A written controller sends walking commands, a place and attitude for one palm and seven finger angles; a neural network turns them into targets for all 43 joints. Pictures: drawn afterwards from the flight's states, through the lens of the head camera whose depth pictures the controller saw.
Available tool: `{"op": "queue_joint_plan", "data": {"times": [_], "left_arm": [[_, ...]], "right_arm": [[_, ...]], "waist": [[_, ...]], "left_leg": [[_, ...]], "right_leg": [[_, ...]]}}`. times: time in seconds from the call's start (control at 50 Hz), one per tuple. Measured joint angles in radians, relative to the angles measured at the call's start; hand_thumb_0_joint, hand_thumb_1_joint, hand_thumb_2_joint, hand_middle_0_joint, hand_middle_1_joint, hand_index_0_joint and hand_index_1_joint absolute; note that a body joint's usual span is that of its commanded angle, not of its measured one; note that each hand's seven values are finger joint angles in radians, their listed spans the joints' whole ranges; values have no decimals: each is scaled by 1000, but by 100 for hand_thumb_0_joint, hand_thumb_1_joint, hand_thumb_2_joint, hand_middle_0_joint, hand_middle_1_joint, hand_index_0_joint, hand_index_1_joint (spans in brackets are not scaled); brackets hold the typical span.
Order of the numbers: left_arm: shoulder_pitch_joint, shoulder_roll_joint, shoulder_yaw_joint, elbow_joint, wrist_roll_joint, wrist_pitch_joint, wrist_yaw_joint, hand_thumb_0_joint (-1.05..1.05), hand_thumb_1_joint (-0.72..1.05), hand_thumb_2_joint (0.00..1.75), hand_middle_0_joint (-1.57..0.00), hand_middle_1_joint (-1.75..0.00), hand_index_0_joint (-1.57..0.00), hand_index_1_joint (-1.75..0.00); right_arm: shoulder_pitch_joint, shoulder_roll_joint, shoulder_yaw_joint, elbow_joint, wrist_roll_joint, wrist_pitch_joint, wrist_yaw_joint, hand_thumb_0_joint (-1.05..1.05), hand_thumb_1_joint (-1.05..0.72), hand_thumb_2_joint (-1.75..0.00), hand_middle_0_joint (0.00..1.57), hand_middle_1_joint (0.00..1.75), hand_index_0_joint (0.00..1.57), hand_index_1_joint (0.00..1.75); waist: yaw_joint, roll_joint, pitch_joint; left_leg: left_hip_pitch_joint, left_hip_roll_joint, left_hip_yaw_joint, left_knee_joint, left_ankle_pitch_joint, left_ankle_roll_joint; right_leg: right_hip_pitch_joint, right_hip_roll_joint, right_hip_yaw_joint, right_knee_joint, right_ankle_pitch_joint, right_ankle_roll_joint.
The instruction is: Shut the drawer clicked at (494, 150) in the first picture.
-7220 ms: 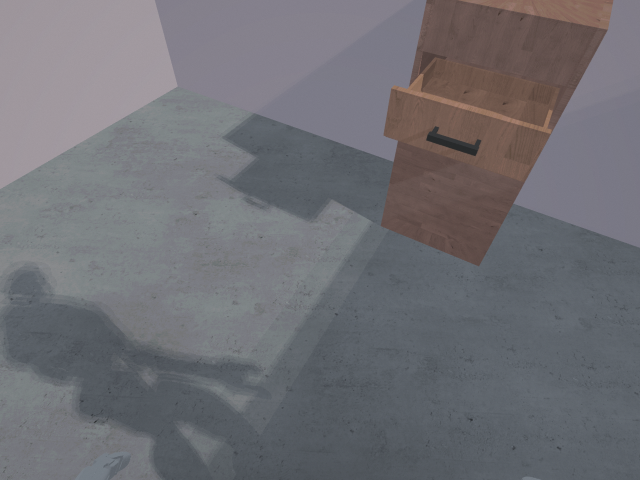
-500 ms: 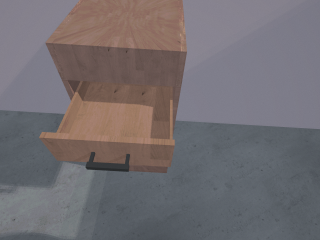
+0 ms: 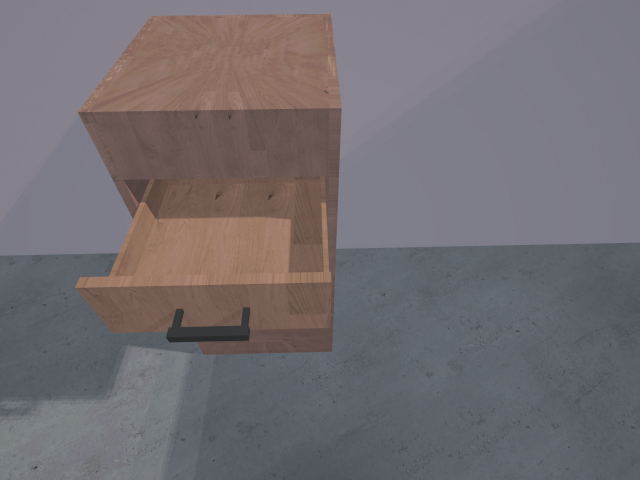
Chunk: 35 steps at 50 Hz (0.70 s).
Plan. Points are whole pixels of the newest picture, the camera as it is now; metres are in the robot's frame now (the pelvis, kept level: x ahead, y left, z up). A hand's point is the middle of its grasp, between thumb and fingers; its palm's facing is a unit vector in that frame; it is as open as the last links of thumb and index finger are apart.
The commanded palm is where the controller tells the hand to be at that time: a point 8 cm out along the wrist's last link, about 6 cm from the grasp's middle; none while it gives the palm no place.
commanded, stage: come to a stop and stand still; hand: left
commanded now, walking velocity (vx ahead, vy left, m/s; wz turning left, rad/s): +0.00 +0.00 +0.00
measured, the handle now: (210, 324) +0.36 +0.19 -0.08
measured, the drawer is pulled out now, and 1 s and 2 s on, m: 0.25 0.25 0.25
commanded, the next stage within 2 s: look again from close up in 0.88 s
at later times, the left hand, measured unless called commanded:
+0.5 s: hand out of the picture +0.01 +0.19 -0.17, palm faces +0.00 -0.98 -0.18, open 7.4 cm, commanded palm none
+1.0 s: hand out of the picture +0.01 +0.20 -0.17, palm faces +0.02 -0.98 -0.18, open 7.4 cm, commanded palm none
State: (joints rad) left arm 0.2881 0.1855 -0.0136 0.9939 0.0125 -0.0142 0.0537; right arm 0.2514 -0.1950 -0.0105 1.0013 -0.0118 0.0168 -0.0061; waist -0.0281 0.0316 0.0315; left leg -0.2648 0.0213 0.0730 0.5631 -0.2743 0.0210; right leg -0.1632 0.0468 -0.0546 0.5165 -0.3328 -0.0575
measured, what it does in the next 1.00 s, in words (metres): stands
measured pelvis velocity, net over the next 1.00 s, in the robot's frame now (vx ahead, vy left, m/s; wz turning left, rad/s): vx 0.02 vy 0.03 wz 0.00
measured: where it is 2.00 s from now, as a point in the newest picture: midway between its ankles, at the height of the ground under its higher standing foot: outside the picture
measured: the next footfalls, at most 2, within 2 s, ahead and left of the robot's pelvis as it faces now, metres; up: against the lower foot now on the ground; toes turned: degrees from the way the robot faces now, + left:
none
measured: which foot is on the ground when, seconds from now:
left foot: down 0.00-1.00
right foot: down 0.00-1.00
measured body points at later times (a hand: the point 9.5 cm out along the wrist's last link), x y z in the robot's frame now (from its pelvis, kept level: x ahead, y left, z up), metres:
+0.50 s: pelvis +0.01 +0.02 +0.01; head +0.03 +0.03 +0.46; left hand +0.01 +0.25 -0.15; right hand +0.01 -0.20 -0.15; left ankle +0.02 +0.10 -0.73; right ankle -0.03 -0.08 -0.73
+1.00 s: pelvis +0.02 +0.03 +0.01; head +0.03 +0.04 +0.46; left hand +0.01 +0.25 -0.15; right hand +0.03 -0.19 -0.15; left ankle +0.02 +0.10 -0.73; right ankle -0.03 -0.08 -0.73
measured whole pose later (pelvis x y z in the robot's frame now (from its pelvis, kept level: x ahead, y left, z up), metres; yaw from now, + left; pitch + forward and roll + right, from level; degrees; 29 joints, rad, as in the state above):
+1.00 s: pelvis +0.02 +0.03 +0.01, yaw +0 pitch -1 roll +0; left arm 0.31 0.15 -0.02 1.11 0.01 -0.01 0.04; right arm 0.26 -0.16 0.02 1.12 -0.01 -0.03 -0.03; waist 0.01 -0.02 0.02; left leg -0.16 -0.05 0.10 0.41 -0.23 0.07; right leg -0.08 -0.02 -0.03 0.41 -0.31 0.00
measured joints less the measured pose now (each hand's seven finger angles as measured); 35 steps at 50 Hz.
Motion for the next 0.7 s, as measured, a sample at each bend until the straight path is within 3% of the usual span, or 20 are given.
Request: {"op": "queue_joint_plan", "data": {"times": [0.3,0.7], "left_arm": [[-20,-2,-12,3,-8,11,-20,1,92,90,-20,-30,-20,-30],[32,-39,-17,107,-5,8,-14,1,91,90,-20,-30,-19,-30]], "right_arm": [[74,35,40,60,-3,-20,0,0,-91,-90,20,30,20,30],[2,31,35,111,7,-44,-21,1,-92,-90,20,30,20,30]], "waist": [[7,-37,6],[36,-54,-4]], "left_leg": [[15,-30,17,-85,48,26],[79,-57,26,-125,29,46]], "right_leg": [[-5,-28,15,-46,34,27],[60,-52,26,-88,20,53]]}}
